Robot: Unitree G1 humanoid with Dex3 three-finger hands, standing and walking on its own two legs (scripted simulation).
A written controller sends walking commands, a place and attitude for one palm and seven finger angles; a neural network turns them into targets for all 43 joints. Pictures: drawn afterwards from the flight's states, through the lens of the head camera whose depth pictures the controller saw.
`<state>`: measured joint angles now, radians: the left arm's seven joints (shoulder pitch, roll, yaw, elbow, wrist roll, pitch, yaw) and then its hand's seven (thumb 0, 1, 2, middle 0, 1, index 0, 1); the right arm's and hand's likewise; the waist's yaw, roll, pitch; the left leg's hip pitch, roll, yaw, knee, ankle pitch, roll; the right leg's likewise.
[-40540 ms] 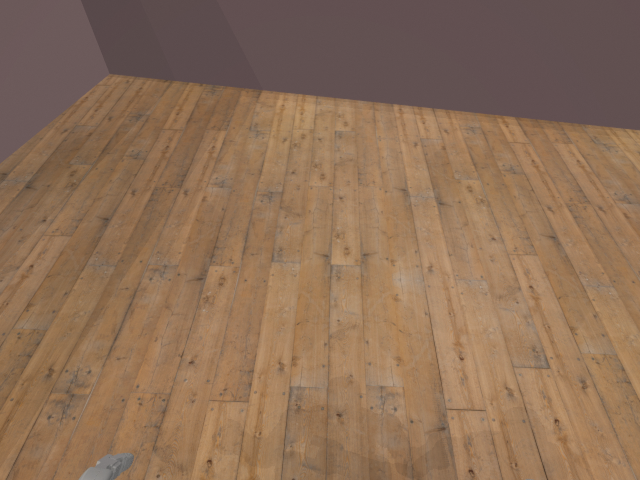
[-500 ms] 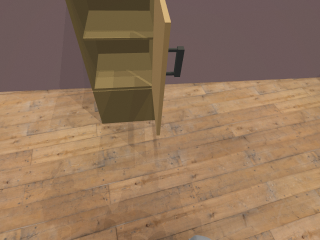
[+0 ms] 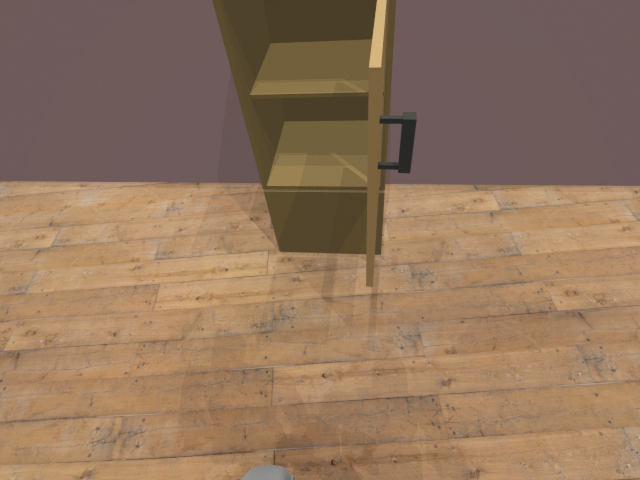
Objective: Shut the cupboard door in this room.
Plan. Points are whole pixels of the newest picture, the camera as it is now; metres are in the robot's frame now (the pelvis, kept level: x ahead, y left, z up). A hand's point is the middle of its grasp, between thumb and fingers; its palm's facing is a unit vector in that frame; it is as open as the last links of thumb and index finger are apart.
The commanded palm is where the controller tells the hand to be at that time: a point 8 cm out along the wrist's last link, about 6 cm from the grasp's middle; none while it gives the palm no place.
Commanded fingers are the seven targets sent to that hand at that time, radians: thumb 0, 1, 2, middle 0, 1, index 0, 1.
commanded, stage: turn or walk to find it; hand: left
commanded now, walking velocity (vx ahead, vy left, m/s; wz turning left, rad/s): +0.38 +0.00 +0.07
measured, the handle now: (395, 144) +0.67 -0.10 +0.02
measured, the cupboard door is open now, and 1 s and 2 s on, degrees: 88 88 85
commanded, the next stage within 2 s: stand and wait in 0.96 s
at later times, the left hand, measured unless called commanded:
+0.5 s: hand out of the picture +0.08 +0.23 -0.18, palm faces +0.08 -0.98 -0.16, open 7.4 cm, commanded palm none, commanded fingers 0.00 0.90 0.90 -0.20 -0.30 -0.20 -0.30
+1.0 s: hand (247, 310) +0.43 +0.18 -0.17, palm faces +0.00 -0.97 -0.23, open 7.2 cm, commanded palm none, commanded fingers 0.00 0.90 0.90 -0.20 -0.30 -0.20 -0.30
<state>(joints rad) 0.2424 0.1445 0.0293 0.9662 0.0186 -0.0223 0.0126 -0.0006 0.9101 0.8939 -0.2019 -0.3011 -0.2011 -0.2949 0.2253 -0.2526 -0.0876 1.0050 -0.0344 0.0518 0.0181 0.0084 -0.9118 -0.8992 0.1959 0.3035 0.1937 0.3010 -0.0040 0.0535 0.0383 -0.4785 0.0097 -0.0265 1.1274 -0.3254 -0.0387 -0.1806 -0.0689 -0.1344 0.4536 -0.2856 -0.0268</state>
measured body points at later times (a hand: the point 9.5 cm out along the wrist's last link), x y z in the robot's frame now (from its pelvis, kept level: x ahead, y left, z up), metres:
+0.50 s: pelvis +0.14 +0.06 -0.01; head +0.15 +0.07 +0.44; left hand +0.08 +0.29 -0.16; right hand +0.22 -0.17 -0.15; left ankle +0.10 +0.16 -0.74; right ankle +0.12 -0.06 -0.67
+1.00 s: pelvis +0.38 +0.00 -0.01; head +0.41 -0.02 +0.44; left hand +0.43 +0.24 -0.15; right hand +0.39 -0.23 -0.17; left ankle +0.40 +0.16 -0.66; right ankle +0.40 -0.09 -0.74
